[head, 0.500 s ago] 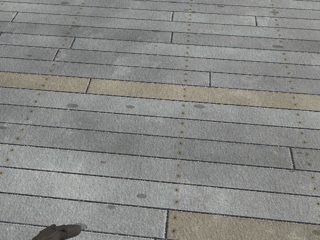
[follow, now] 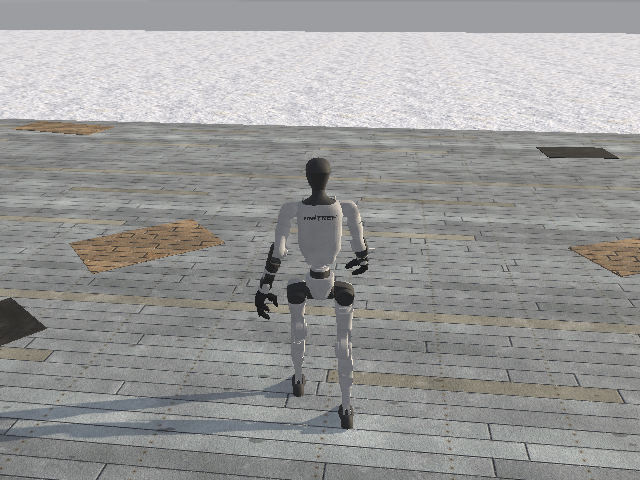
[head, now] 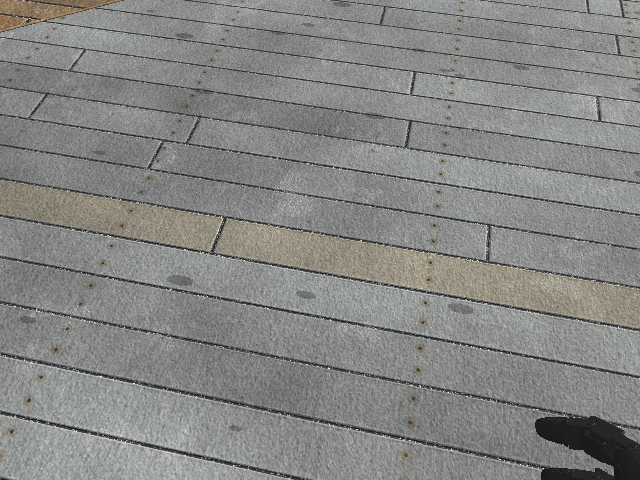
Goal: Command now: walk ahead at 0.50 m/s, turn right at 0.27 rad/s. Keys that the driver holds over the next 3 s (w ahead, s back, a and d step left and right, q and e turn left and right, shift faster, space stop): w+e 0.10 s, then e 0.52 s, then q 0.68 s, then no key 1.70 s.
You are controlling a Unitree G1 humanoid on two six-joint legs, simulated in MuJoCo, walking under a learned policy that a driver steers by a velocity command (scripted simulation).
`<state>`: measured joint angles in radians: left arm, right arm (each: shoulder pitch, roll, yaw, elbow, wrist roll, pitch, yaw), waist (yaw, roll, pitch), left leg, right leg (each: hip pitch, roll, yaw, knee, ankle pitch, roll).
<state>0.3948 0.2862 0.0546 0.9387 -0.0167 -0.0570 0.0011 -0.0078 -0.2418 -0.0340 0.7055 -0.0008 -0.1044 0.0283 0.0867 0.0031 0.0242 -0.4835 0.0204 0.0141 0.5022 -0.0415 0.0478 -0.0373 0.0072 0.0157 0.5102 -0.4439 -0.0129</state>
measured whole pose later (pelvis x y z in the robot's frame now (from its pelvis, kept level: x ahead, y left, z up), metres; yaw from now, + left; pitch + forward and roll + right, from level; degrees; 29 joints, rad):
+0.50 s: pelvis +0.20 -0.03 +0.00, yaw -16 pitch +2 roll +2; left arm 0.12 0.29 0.08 0.68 0.01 -0.02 -0.03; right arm 0.14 -0.29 -0.07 0.83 0.00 -0.03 -0.03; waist -0.01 0.00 0.07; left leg -0.29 0.05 0.10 0.97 -0.55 -0.04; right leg -0.51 0.02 -0.02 0.61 -0.13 -0.08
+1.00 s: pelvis +0.27 -0.01 +0.00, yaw -17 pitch +0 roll -1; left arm 0.13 0.24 0.05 0.70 0.02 0.01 0.03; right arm 0.25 -0.26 -0.05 0.81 0.00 0.00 -0.02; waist -0.02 -0.02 0.03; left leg -0.32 0.01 -0.07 0.62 -0.30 -0.02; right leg -0.35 0.03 0.00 0.56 -0.22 -0.02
